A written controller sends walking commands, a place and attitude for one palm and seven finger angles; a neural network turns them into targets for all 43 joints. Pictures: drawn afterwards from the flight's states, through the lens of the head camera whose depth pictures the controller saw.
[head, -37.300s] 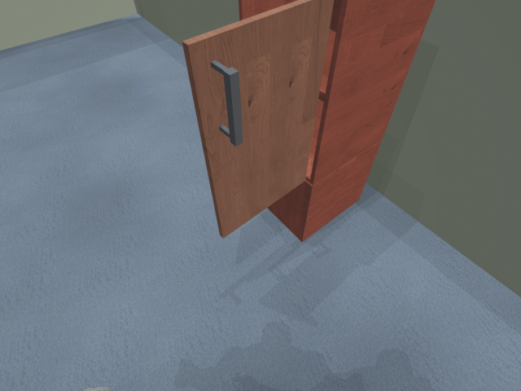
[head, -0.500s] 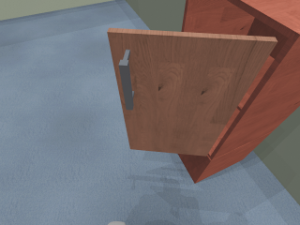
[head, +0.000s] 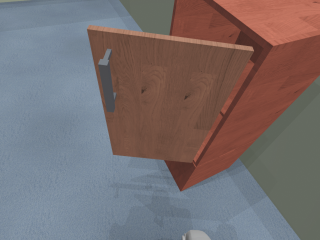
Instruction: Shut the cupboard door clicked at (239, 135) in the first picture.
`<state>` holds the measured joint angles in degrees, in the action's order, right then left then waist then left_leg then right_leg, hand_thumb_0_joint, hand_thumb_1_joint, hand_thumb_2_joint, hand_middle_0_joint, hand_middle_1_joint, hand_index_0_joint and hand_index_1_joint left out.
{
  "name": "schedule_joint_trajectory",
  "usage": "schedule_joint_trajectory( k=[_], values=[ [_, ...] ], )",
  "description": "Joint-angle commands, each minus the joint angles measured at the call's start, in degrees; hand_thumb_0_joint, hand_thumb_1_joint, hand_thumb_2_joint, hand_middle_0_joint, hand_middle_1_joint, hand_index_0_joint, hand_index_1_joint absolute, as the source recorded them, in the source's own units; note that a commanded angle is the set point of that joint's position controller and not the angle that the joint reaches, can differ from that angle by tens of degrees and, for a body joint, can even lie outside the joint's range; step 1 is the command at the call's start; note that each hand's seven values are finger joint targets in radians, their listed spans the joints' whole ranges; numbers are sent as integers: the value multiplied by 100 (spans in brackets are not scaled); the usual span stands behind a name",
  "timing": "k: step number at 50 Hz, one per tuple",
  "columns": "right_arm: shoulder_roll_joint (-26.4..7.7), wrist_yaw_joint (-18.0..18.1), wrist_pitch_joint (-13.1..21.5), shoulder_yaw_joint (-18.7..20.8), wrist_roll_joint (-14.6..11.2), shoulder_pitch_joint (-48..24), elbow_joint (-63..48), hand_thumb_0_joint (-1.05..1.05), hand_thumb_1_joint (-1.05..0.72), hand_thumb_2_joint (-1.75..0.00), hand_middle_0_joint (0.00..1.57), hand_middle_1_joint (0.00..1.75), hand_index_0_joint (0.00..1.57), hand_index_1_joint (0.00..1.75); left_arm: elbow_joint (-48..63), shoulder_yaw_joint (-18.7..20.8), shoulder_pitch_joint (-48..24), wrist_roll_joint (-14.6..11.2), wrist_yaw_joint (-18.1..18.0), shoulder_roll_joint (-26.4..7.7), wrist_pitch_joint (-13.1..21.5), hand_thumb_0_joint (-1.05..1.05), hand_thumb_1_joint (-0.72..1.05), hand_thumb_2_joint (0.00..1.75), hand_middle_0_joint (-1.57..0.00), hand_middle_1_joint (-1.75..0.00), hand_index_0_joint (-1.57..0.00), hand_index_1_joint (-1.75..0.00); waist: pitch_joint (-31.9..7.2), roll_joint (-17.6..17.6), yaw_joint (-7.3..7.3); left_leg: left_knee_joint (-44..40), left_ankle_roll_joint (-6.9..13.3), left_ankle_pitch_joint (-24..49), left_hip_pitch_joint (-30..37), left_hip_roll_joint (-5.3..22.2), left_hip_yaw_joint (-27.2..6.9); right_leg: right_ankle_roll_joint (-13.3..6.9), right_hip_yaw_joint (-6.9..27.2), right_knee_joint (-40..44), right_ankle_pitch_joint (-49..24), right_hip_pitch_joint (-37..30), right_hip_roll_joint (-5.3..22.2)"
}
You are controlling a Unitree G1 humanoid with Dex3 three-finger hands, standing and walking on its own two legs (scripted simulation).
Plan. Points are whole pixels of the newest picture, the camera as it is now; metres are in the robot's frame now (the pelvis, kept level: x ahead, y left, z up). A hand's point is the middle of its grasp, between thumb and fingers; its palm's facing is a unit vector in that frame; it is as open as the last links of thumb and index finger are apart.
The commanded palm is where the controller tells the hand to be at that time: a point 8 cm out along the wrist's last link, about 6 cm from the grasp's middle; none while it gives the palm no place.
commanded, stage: come to a stop and stand still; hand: left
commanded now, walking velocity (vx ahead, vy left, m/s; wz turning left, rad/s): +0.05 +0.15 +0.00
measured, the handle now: (109, 83) +0.45 +0.17 +0.12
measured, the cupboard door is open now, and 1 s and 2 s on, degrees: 60 60 60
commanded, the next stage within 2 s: none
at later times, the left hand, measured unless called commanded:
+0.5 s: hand out of the picture +0.00 +0.14 -0.19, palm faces +0.07 -0.97 -0.23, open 7.3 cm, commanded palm none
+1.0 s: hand out of the picture +0.05 +0.21 -0.18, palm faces -0.03 -0.97 -0.24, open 7.4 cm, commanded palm none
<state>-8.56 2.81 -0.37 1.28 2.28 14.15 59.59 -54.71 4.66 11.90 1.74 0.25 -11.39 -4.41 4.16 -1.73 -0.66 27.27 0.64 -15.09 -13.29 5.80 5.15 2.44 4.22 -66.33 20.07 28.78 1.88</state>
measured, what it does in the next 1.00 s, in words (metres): steps on the spot: right foot, then left foot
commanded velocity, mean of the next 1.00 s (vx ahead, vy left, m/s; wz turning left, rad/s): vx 0.01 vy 0.10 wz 0.00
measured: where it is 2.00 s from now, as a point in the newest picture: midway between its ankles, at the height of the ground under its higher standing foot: outside the picture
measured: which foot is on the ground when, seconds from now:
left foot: down 0.00-0.16, up 0.18-0.50, down 0.52-1.00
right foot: up 0.00-0.14, down 0.16-0.78, up 0.80-1.00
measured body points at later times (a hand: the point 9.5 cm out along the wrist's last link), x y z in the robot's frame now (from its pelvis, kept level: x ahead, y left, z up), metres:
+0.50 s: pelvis -0.01 -0.05 -0.01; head +0.02 -0.04 +0.43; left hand +0.00 +0.19 -0.17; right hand +0.07 -0.29 -0.16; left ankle +0.01 +0.04 -0.74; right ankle -0.02 -0.22 -0.75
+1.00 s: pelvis -0.02 +0.02 -0.02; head -0.01 +0.03 +0.43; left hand +0.05 +0.26 -0.16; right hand +0.03 -0.21 -0.16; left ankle +0.02 +0.04 -0.75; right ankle -0.03 -0.12 -0.74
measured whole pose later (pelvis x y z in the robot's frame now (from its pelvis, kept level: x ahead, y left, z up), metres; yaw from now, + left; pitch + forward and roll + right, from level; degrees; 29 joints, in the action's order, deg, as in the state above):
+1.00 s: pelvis -0.02 +0.02 -0.02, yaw -4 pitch -1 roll -1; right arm -10.2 0.8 -0.7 1.1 1.4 13.8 52.3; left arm -51.7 0.7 15.6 1.0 -2.7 -11.0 -1.6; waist 1.2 0.4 -0.3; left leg 29.2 9.1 -13.4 -16.2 -5.2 9.6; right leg 0.1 -0.9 -37.6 23.5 16.5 2.6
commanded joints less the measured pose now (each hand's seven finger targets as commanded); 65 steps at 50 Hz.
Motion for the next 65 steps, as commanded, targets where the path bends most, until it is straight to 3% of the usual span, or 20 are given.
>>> schedule_joint_trajectory(
  k=[1,5,6,7,8,10,12,20,23,24,25,26,31,33,35,39,45,52,57,65],
  values=[
    [-1210,-13,48,382,51,397,-326,0,-90,-90,20,30,20,30,295,-84,2,-44,21,-14,69,0,90,90,-20,-30,-20,-30,-264,1663,255,-734,767,2363,449,923,-561,91,-760,1609,439,-256,27],
    [-1035,-130,-9,352,-14,249,-383,0,-90,-90,20,30,20,30,21,-112,577,-77,-41,-107,430,0,90,90,-20,-30,-20,-30,-644,1288,-53,177,260,883,38,378,-387,16,-1043,4239,-503,-1866,-164],
    [-736,-172,7,290,-86,372,-378,0,-90,-90,20,30,20,30,-158,-81,957,-49,-88,-446,526,0,90,90,-20,-30,-20,-30,-929,323,-170,699,19,-437,-463,43,-248,23,-519,4665,-1162,-2668,325],
    [-265,-177,-17,192,-148,403,-509,0,-90,-90,20,30,20,30,-206,-29,992,7,-156,-996,580,0,90,90,-20,-30,-20,-30,-834,-1393,-169,1428,-208,-1880,-1320,-364,-27,-149,721,4863,-1727,-2733,1548],
    [-406,-186,-86,197,-144,215,-688,0,-90,-90,20,30,20,30,-86,-36,982,-26,-149,-1155,532,0,90,90,-20,-30,-20,-30,-802,-1478,-295,1948,-147,-2073,-1305,-351,-400,-506,1369,5046,-1997,-2261,2028],
    [-369,-237,-111,233,-122,59,-643,0,-90,-90,20,30,20,30,-43,-37,635,20,-142,-1038,549,0,90,90,-20,-30,-20,-30,-385,-835,-144,2593,-176,-1581,-1411,-419,-311,-969,1326,5026,-1901,-1798,1935],
    [-628,-260,-119,265,-113,214,-526,0,-90,-90,20,30,20,30,-23,-52,432,3,-205,-889,585,0,90,90,-20,-30,-20,-30,-136,-1913,-69,2965,-217,-1179,-1788,-320,-454,-994,1018,4843,-2774,-1995,1744],
    [-456,-327,-127,226,-199,-226,-727,0,-90,-90,20,30,20,30,20,60,726,64,-327,-1030,468,0,90,90,-20,-30,-20,-30,-285,-1043,-235,1801,-287,-950,-1215,-586,-228,-1187,586,4448,-3073,-2001,1748],
    [-382,-287,-65,221,-210,321,-577,0,-90,-90,20,30,20,30,102,73,403,14,-316,-1042,397,0,90,90,-20,-30,-20,-30,-434,-949,89,134,-224,179,211,-758,-81,-856,333,3980,-2364,-1213,1374],
    [-498,-262,-11,232,-208,517,-497,0,-90,-90,20,30,20,30,134,34,435,-11,-304,-885,359,0,90,90,-20,-30,-20,-30,-552,-534,141,-349,-168,629,791,-581,-127,-691,142,3556,-1811,-955,1030],
    [-1235,-277,28,224,-38,203,-1014,0,-90,-90,20,30,20,30,403,-178,85,-123,-314,-1268,499,0,90,90,-20,-30,-20,-30,-52,1832,376,-800,67,1023,938,-116,-1146,-353,-419,2949,26,-444,213],
    [-1344,-253,55,426,-29,159,-1269,0,-90,-90,20,30,20,30,616,-176,515,-53,-347,-855,395,0,90,90,-20,-30,-20,-30,-1041,2422,231,-566,355,801,475,584,-1563,-287,-715,2238,1015,-545,123],
    [-991,-226,-62,281,-63,-704,-1677,0,-90,-90,20,30,20,30,357,-229,1197,52,-309,-607,398,0,90,90,-20,-30,-20,-30,-347,369,-225,-97,442,-295,-1134,180,-1272,-368,-623,3131,-81,-1301,87],
    [-716,-213,-16,233,-138,-420,-1634,0,-90,-90,20,30,20,30,472,-230,996,42,-333,-809,508,0,90,90,-20,-30,-20,-30,-260,-693,-1,731,153,108,-879,-366,-698,-698,510,3923,-1138,-1067,771],
    [-617,-222,21,195,-121,-94,-1536,0,-90,-90,20,30,20,30,659,-233,613,20,-340,-984,539,0,90,90,-20,-30,-20,-30,-509,-545,263,646,77,59,-285,-535,-540,-902,756,3880,-1596,-862,1030],
    [-1143,-191,102,315,-93,115,-1405,0,-90,-90,20,30,20,30,717,-283,729,-19,-391,-599,366,0,90,90,-20,-30,-20,-30,-439,885,175,-673,373,1628,258,625,-1819,-219,-627,2601,392,-462,-46],
    [-960,-139,119,196,-77,-33,-1242,0,-90,-90,20,30,20,30,585,-316,835,-45,-340,-470,346,0,90,90,-20,-30,-20,-30,-644,466,-9,-692,755,2627,364,673,-1412,-200,-409,2355,591,-777,186],
    [-809,-138,48,159,-145,14,-866,0,-90,-90,20,30,20,30,328,-281,1050,-65,-356,-473,303,0,90,90,-20,-30,-20,-30,-161,383,-54,-1292,-446,-263,-421,213,-1334,-521,-221,3991,-411,-1646,273],
    [-732,-179,52,143,-136,309,-571,0,-90,-90,20,30,20,30,275,-333,757,-75,-334,-449,422,0,90,90,-20,-30,-20,-30,-167,-262,158,-954,29,-167,132,-23,-931,-632,159,4259,-468,-1131,516],
    [-830,-147,-4,209,-168,199,-295,0,-90,-90,20,30,20,30,-219,-319,1551,-29,-341,-282,279,0,90,90,-20,-30,-20,-30,78,657,-90,-2257,-263,-1426,-337,384,-1452,-389,-603,3515,71,-1455,104]
  ],
)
